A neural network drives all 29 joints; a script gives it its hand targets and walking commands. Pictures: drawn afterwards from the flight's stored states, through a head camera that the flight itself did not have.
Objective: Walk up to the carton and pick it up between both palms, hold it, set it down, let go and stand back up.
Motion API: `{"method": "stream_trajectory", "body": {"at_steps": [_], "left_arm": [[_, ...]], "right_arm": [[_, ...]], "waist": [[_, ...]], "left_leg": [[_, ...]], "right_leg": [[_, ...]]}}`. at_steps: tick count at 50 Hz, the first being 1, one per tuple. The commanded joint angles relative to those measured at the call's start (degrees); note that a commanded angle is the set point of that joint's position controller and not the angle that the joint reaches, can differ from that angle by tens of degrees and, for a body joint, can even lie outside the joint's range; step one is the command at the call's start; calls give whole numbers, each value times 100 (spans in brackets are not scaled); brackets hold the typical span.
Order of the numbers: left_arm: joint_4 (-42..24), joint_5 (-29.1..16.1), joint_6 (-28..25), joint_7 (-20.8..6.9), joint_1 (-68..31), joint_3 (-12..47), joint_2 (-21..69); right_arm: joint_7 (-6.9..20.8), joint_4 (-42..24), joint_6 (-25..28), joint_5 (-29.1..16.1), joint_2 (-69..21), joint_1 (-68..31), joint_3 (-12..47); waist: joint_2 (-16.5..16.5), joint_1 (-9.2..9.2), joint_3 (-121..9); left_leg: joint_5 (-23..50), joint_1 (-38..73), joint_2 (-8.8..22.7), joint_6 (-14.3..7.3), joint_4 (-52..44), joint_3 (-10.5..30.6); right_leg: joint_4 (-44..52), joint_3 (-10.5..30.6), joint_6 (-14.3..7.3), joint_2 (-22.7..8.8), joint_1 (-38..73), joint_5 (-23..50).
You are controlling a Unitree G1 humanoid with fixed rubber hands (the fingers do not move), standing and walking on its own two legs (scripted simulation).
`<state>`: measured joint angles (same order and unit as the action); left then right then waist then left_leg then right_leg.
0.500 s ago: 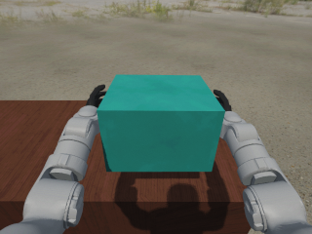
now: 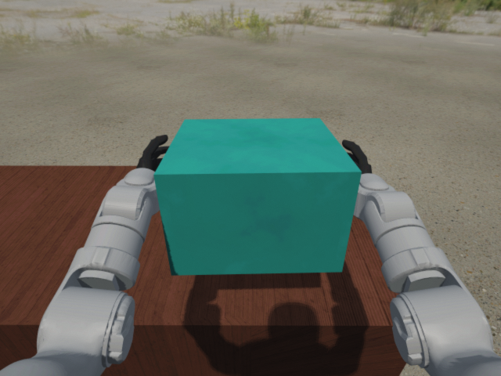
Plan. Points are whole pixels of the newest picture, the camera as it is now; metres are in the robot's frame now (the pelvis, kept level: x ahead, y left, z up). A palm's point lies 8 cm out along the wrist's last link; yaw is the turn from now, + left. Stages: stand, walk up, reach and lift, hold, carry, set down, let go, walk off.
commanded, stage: hold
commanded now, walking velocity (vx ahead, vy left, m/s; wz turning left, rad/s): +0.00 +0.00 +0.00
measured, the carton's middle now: (254, 187) +0.39 +0.00 +0.18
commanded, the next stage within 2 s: none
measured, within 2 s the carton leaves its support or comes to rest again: neither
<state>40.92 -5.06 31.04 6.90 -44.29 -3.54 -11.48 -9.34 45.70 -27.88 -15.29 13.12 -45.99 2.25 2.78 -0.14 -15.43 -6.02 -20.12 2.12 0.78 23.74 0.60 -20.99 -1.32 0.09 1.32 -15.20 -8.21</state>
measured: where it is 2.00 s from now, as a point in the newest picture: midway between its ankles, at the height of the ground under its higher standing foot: outside the picture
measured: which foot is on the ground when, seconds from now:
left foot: down 0.00-1.00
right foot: down 0.00-1.00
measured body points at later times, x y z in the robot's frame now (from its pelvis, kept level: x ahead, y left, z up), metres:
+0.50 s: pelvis +0.00 +0.00 +0.00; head -0.09 -0.01 +0.44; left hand +0.38 +0.18 +0.21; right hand +0.39 -0.17 +0.20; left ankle +0.07 +0.12 -0.74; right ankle +0.03 -0.12 -0.74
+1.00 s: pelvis +0.00 +0.00 +0.00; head -0.09 +0.00 +0.44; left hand +0.38 +0.18 +0.21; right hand +0.39 -0.17 +0.20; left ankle +0.07 +0.12 -0.74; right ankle +0.03 -0.12 -0.74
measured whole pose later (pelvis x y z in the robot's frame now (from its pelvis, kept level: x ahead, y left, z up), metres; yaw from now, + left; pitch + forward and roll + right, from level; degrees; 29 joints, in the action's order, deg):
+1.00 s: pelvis +0.00 +0.00 +0.00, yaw +0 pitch +2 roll -2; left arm 39.3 -4.3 33.1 6.8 -44.3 -4.3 -11.1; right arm -9.3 45.1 -29.4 -16.0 13.6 -46.7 2.3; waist 2.8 -0.1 -15.6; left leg -5.7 -20.1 2.1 0.6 23.7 0.6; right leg -20.8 -1.1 0.1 1.3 -15.2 -7.8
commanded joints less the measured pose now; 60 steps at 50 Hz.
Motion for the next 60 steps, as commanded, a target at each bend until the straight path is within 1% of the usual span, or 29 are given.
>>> {"method": "stream_trajectory", "body": {"at_steps": [1, 4, 5, 6, 7, 8, 10, 11, 15, 16, 17, 18, 20, 22, 23, 27, 31, 34, 37, 40, 41, 43, 46, 48, 50, 54, 56, 58, 60], "left_arm": [[-3008, -425, -405, -1106, -4920, 1170, 4991], [-2928, -403, -376, -1126, -4876, 1152, 4964], [-2880, -413, -348, -1143, -4817, 1129, 4967], [-2840, -382, -346, -1145, -4852, 1054, 4915], [-3035, -432, -349, -1138, -4935, 1150, 4982], [-2962, -396, -342, -1132, -4856, 1146, 4972], [-3173, -440, -347, -1126, -4933, 1175, 4981], [-3115, -435, -334, -1113, -4921, 1149, 4988], [-3048, -462, -321, -1111, -4789, 1206, 5033], [-3120, -453, -325, -1109, -4854, 1184, 5016], [-2981, -432, -303, -1116, -4802, 1163, 5011], [-3151, -445, -294, -1127, -4782, 1205, 5031], [-2913, -327, -271, -1143, -4781, 1050, 4946], [-2954, -374, -248, -1166, -4775, 1120, 4972], [-2989, -342, -269, -1171, -4854, 1060, 4922], [-3013, -405, -262, -1166, -4848, 1117, 4974], [-2972, -421, -278, -1141, -4852, 1123, 5007], [-3045, -434, -286, -1143, -5030, 1135, 5012], [-2847, -381, -272, -1160, -4896, 1075, 4985], [-3015, -460, -308, -1137, -5031, 1186, 5038], [-2951, -468, -308, -1140, -4980, 1166, 5056], [-2825, -385, -311, -1145, -4999, 1071, 4989], [-2964, -410, -335, -1131, -5104, 1114, 5012], [-2754, -344, -304, -1146, -4959, 1032, 4982], [-2956, -395, -312, -1146, -4990, 1118, 5003], [-2914, -366, -320, -1138, -5061, 1071, 4980], [-3050, -389, -330, -1136, -5062, 1116, 4970], [-2931, -399, -310, -1147, -4919, 1112, 5002], [-2930, -360, -310, -1153, -4956, 1108, 4979]], "right_arm": [[756, -3387, 479, -991, -4646, -5855, 1323], [738, -3321, 447, -982, -4593, -5799, 1275], [728, -3362, 429, -995, -4574, -5808, 1257], [734, -3321, 409, -991, -4532, -5846, 1257], [741, -3481, 434, -1032, -4590, -5912, 1313], [742, -3331, 411, -1016, -4571, -5795, 1285], [737, -3442, 418, -1071, -4592, -5834, 1321], [741, -3440, 408, -1081, -4589, -5824, 1357], [720, -3637, 383, -1092, -4624, -5896, 1407], [727, -3629, 390, -1123, -4618, -5889, 1426], [725, -3544, 370, -1080, -4625, -5866, 1410], [713, -3558, 380, -1093, -4615, -5771, 1393], [719, -3415, 334, -1069, -4572, -5801, 1359], [707, -3412, 332, -1056, -4572, -5774, 1311], [715, -3438, 342, -1074, -4600, -5836, 1362], [720, -3490, 333, -1077, -4607, -5867, 1340], [730, -3520, 344, -1097, -4646, -5941, 1361], [746, -3400, 339, -1062, -4621, -5916, 1304], [746, -3402, 333, -1031, -4593, -5956, 1280], [761, -3382, 353, -1010, -4654, -5911, 1239], [756, -3433, 349, -1019, -4655, -5957, 1266], [767, -3293, 340, -1013, -4658, -5947, 1262], [777, -3416, 374, -1049, -4680, -6085, 1290], [774, -3244, 341, -1000, -4625, -5921, 1240], [761, -3254, 334, -979, -4652, -5856, 1218], [782, -3132, 330, -980, -4632, -5814, 1213], [780, -3242, 349, -1037, -4663, -5833, 1278], [761, -3287, 347, -1026, -4658, -5831, 1289], [765, -3277, 355, -1005, -4640, -5862, 1263]], "waist": [[-330, 57, -2237], [-327, 92, -2105], [-423, 148, -2044], [-404, 93, -1983], [-360, 95, -2233], [-314, 116, -2030], [-271, 119, -2219], [-297, 83, -2239], [-433, 111, -2296], [-335, 84, -2315], [-385, 77, -2189], [-334, 115, -2243], [-433, 86, -1991], [-393, 150, -1997], [-389, 90, -2091], [-417, 132, -2104], [-443, 90, -2170], [-343, 110, -2152], [-441, 120, -2032], [-361, 146, -2176], [-449, 155, -2147], [-457, 114, -2030], [-403, 99, -2163], [-460, 107, -1993], [-449, 158, -2076], [-352, 149, -2005], [-390, 118, -2154], [-462, 154, -2115], [-372, 146, -2099]], "left_leg": [[626, 1990, -454, 19, -286, 101], [623, 1948, -455, 23, -294, 101], [628, 1960, -454, 11, -302, 118], [594, 1941, -451, -6, -318, 124], [694, 2005, -456, 18, -286, 111], [620, 1985, -457, 29, -315, 114], [739, 2050, -463, 38, -280, 115], [739, 2019, -454, 29, -290, 126], [723, 1992, -464, 13, -264, 133], [798, 2040, -466, 24, -248, 124], [684, 1979, -465, 11, -289, 122], [769, 2039, -467, 30, -275, 129], [635, 1935, -464, 9, -289, 127], [613, 1937, -469, 7, -308, 122], [648, 1944, -476, 4, -277, 114], [642, 1966, -472, -5, -278, 126], [603, 1941, -469, 0, -257, 132], [581, 1984, -453, 7, -279, 131], [452, 1909, -452, -10, -281, 122], [425, 1932, -448, -3, -266, 127], [484, 1939, -458, -2, -256, 122], [377, 1888, -454, -20, -269, 126], [487, 1940, -456, -6, -222, 136], [399, 1892, -445, -20, -267, 134], [435, 1962, -454, -5, -270, 135], [364, 1944, -445, -10, -289, 131], [494, 1968, -448, 4, -261, 136], [529, 1945, -423, -6, -271, 145], [489, 1959, -438, -6, -262, 142]], "right_leg": [[578, 326, 60, 280, 625, 307], [585, 326, 52, 278, 588, 254], [609, 321, 64, 275, 629, 311], [605, 304, 65, 279, 563, 268], [584, 313, 62, 291, 627, 360], [610, 290, 67, 275, 599, 322], [585, 319, 66, 277, 656, 450], [567, 311, 66, 290, 629, 467], [575, 335, 86, 282, 660, 471], [564, 319, 79, 290, 653, 532], [579, 314, 80, 288, 639, 455], [580, 305, 77, 297, 688, 532], [619, 314, 88, 274, 652, 379], [626, 325, 79, 265, 636, 350], [622, 341, 89, 259, 643, 354], [630, 351, 80, 248, 629, 355], [627, 366, 85, 253, 587, 302], [626, 347, 51, 260, 516, 217], [652, 336, 76, 259, 528, 168], [635, 354, 59, 251, 463, 82], [652, 377, 70, 230, 475, 117], [674, 365, 69, 231, 455, -5], [641, 372, 62, 233, 456, 33], [660, 361, 68, 230, 433, -8], [671, 347, 85, 227, 457, 51], [672, 359, 68, 228, 399, 6], [635, 343, 80, 247, 504, 183], [626, 352, 84, 239, 514, 227], [637, 331, 83, 237, 486, 166]]}}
